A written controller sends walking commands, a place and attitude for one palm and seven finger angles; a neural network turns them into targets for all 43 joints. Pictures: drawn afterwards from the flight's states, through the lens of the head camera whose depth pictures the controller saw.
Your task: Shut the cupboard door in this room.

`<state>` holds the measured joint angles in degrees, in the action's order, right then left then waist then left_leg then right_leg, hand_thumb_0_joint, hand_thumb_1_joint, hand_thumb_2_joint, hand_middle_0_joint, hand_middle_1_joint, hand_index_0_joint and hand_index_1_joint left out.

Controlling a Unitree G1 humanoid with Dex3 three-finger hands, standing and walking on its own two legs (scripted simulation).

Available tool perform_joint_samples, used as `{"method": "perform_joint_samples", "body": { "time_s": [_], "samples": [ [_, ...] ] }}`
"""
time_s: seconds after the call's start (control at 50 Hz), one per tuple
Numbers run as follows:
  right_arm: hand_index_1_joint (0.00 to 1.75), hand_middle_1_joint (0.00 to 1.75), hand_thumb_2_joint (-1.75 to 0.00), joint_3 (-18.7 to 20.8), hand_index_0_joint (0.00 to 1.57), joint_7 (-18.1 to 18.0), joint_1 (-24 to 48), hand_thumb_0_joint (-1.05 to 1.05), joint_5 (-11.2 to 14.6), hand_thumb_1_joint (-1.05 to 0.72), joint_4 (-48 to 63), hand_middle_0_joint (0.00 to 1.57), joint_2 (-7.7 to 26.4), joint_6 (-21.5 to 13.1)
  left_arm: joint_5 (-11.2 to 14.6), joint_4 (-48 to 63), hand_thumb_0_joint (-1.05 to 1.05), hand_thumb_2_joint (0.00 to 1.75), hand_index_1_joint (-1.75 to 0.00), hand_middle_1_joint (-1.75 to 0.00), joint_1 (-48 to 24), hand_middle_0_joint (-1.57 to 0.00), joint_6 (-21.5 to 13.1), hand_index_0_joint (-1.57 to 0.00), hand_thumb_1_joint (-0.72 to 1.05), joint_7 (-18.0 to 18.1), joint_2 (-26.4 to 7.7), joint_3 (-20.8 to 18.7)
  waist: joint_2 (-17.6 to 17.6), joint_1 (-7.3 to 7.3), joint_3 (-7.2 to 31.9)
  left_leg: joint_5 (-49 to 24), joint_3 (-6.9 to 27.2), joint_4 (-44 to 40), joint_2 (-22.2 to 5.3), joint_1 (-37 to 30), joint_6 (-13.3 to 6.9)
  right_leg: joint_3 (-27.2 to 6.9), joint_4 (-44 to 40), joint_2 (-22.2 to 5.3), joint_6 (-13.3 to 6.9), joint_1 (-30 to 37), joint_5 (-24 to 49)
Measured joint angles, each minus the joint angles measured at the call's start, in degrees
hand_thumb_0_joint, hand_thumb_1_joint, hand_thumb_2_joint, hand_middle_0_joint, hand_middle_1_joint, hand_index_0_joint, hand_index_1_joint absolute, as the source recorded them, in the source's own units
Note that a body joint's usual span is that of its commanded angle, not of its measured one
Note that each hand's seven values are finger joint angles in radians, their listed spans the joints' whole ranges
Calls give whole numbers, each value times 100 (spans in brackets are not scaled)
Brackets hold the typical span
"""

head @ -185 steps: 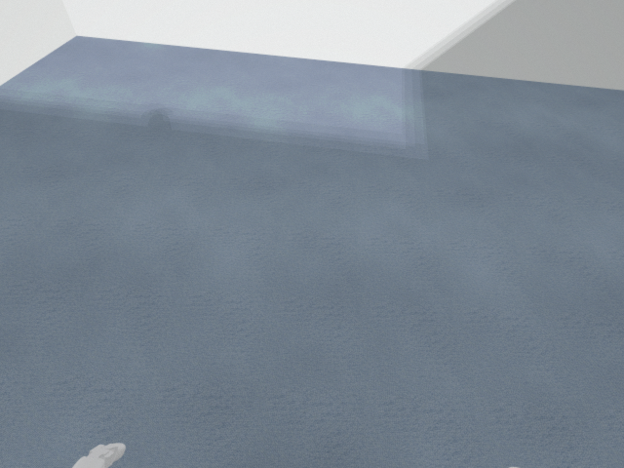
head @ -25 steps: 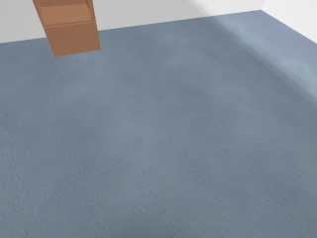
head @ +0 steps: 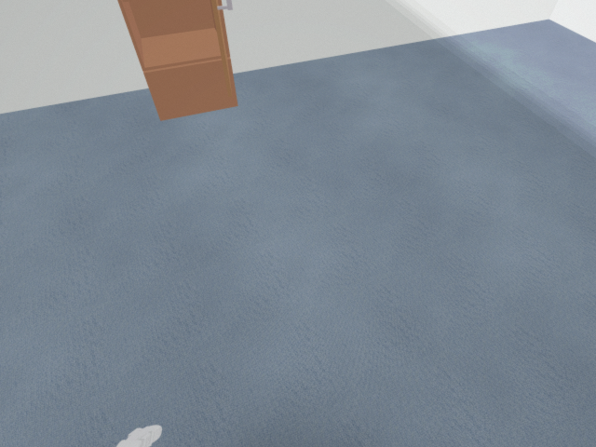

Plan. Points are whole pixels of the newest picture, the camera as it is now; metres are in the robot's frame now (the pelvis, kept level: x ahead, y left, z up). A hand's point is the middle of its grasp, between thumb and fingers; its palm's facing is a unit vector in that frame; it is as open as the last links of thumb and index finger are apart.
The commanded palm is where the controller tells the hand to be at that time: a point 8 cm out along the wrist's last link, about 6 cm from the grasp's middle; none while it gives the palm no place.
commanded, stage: turn or walk to find it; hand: left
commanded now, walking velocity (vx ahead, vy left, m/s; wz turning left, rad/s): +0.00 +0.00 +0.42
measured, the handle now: out of the picture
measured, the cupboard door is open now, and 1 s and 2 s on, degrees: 82 82 82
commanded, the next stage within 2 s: stand and wait in 0.72 s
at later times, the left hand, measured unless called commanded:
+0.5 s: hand out of the picture -0.07 +0.20 -0.17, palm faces +0.30 -0.92 -0.24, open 7.3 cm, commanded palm none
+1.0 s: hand out of the picture -0.07 +0.22 -0.16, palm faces +0.38 -0.89 -0.25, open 7.4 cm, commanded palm none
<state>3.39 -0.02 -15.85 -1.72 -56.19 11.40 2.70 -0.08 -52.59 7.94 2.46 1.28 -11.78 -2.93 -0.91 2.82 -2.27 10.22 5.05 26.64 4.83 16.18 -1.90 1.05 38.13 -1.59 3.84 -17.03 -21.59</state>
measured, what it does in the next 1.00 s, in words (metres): steps on the spot, turning left: right foot, then left foot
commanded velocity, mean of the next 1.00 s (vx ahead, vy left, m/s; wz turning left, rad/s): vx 0.00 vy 0.00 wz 0.29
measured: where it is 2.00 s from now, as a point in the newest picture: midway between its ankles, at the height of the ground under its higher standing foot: outside the picture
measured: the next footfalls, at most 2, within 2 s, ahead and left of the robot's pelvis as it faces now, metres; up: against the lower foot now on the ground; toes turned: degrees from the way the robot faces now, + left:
right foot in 0.04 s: +0.03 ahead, -0.11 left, +0.00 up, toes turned -1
left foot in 0.54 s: -0.06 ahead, +0.12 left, +0.00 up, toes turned +19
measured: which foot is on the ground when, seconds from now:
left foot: down 0.00-0.04, up 0.06-0.52, down 0.54-1.00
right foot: up 0.00-0.02, down 0.04-0.54, up 0.56-1.00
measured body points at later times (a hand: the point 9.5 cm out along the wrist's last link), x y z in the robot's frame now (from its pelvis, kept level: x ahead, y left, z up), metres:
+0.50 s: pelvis -0.04 +0.00 +0.00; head -0.02 +0.01 +0.45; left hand -0.08 +0.24 -0.15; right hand +0.09 -0.24 -0.14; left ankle -0.10 +0.12 -0.72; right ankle -0.01 -0.11 -0.74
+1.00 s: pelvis -0.06 +0.01 +0.00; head -0.05 +0.01 +0.45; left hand -0.09 +0.27 -0.14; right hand +0.06 -0.19 -0.15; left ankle -0.09 +0.11 -0.74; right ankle -0.03 -0.10 -0.72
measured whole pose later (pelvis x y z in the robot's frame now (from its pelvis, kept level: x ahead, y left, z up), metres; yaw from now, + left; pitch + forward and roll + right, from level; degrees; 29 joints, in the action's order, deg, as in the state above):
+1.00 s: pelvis -0.06 +0.01 +0.00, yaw +21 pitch -1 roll +1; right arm 1.9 -0.7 -12.9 -1.5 -57.5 9.8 1.3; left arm -0.4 -56.5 11.0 2.2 1.3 -11.7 -1.9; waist 0.4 0.7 -1.8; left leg 12.8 0.7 25.5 3.7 11.8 -2.3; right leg 1.9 37.8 -3.1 3.6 -15.9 -20.9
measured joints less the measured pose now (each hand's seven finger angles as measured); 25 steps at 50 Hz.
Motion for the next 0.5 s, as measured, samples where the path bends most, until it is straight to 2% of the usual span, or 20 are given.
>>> {"method": "perform_joint_samples", "body": {
  "time_s": [0.02, 0.04, 0.1, 0.16, 0.24, 0.34, 0.46, 0.5],
  "samples": [
    [30, 30, -90, 18, 21, 8, -46, 1, 15, -90, -14, 20, 22, 15, 3, 42, 0, 90, -29, -30, 6, -19, -42, -20, 91, 1, 21, 21, -14, -1, 19, 26, 36, 111, 36, 92, 47, 20, -467, 14, -26, 200, 274],
    [30, 30, -90, 43, 21, 19, -78, 1, 39, -90, -31, 20, 67, 29, -13, 59, 0, 90, -29, -30, 9, -19, -94, -20, 91, 11, 70, 34, -96, -13, 20, 94, 89, 303, 23, 208, 99, 74, -750, 55, -145, 313, 434],
    [30, 30, -90, 133, 20, 33, -116, 1, 26, -90, -92, 20, 153, 135, -53, 92, 0, 90, -29, -30, 97, -20, -141, -20, 91, 16, 195, 119, -225, -9, 6, 1265, 13, 1789, 25, 739, 238, 292, -728, 44, -531, 362, 483],
    [30, 30, -90, 188, 20, 90, -131, 1, 1, -90, -124, 20, 211, 205, -44, 58, 0, 90, -30, -30, 256, -20, -126, -20, 91, 33, 243, 130, -175, -31, 50, 1218, -173, 3224, -118, 1142, 337, 436, -972, -52, -613, 533, 595],
    [30, 30, -90, 222, 20, 115, -128, 1, -5, -90, -142, 19, 280, 212, -40, -38, 0, 90, -30, -30, 396, -20, -162, -20, 91, 30, 281, 150, -157, -29, 50, 858, -202, 3968, -433, 1262, 500, 687, -1154, -121, -624, 654, 695],
    [30, 30, -90, 212, 20, 110, -5, 1, -4, -91, -199, 19, 306, 271, -79, -121, 0, 90, -30, -30, 553, -20, -193, -20, 91, 34, 281, 129, -69, -151, 6, 1019, -254, 3615, -681, 987, 603, 948, -1116, -250, -606, 607, 688],
    [30, 30, -90, 123, 20, 97, 374, 1, 58, -91, -121, 19, 247, 215, -145, -251, 0, 90, -30, -30, 708, -20, -174, -20, 91, 2, 94, 61, 134, -372, -126, 1539, -582, 2136, -710, 347, 540, 1180, -860, -496, -473, 393, 631],
    [30, 30, -90, 82, 20, 88, 511, 1, 82, -91, -45, 19, 215, 144, -145, -308, 0, 90, -30, -30, 754, -20, -155, -20, 91, -4, -4, 26, 208, -419, -155, 1406, -711, 1505, -662, 85, 492, 1263, -684, -592, -390, 292, 573]
  ]
}}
